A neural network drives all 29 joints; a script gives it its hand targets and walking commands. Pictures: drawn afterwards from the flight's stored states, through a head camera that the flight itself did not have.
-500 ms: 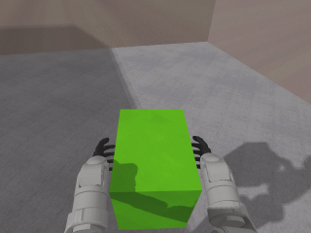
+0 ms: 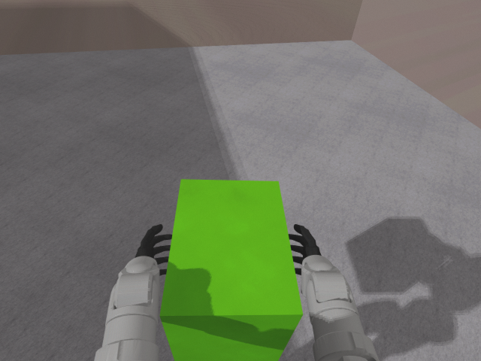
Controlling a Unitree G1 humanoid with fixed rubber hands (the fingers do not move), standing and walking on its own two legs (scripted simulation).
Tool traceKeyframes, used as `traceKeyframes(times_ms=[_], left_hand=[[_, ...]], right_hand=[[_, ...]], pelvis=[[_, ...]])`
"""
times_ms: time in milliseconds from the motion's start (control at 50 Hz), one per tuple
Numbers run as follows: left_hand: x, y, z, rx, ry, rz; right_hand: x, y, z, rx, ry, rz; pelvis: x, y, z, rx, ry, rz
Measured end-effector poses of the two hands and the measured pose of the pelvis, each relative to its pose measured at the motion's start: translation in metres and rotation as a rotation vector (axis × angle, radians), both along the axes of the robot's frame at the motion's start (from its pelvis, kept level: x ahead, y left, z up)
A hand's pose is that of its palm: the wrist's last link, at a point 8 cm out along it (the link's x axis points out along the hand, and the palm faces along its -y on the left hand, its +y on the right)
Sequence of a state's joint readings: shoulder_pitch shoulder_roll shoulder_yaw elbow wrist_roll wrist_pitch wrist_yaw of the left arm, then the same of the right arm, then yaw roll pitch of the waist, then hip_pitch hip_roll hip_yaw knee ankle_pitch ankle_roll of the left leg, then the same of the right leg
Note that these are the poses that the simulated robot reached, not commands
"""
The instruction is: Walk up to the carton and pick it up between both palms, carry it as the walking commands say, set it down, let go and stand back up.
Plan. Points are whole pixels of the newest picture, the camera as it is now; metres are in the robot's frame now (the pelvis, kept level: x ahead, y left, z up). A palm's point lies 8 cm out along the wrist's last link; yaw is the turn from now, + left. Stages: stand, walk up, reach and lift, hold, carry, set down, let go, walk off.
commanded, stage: set down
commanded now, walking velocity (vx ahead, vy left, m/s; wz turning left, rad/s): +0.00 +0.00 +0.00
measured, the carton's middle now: (228, 270) +0.32 +0.06 -0.06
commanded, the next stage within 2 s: none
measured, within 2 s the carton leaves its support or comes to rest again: neither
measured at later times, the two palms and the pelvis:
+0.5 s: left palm (157, 279) +0.29 +0.20 -0.08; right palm (299, 285) +0.32 -0.08 -0.08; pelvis -0.04 +0.03 -0.04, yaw -1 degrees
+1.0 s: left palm (163, 289) +0.31 +0.21 -0.17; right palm (288, 289) +0.36 -0.08 -0.18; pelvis -0.04 +0.01 -0.10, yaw -1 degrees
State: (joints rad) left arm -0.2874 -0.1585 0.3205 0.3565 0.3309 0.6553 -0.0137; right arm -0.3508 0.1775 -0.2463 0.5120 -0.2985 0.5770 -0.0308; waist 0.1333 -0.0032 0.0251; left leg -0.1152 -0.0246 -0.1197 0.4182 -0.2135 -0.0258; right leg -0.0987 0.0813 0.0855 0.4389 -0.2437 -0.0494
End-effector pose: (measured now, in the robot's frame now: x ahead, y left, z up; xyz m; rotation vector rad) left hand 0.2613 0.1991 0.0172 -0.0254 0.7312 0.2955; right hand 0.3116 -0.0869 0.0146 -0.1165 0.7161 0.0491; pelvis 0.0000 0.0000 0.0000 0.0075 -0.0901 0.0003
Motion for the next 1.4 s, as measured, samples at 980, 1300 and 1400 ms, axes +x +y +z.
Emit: traceKeyframes(times_ms=[980, 1300, 1400], left_hand=[[0.047, 0.01, -0.182, -0.017, -0.03, 0.032], [0.061, 0.014, -0.24, -0.03, -0.048, 0.043], [0.065, 0.015, -0.257, -0.034, -0.048, 0.043]], right_hand=[[0.045, 0.01, -0.187, 0.063, -0.012, -0.049], [0.06, 0.014, -0.243, 0.071, -0.027, -0.056], [0.064, 0.015, -0.259, 0.069, -0.027, -0.056]], pelvis=[[-0.044, 0.014, -0.101, 0.012, 0.665, -0.019], [-0.055, 0.015, -0.153, 0.009, 0.741, -0.019], [-0.062, 0.016, -0.169, 0.008, 0.75, -0.02]])
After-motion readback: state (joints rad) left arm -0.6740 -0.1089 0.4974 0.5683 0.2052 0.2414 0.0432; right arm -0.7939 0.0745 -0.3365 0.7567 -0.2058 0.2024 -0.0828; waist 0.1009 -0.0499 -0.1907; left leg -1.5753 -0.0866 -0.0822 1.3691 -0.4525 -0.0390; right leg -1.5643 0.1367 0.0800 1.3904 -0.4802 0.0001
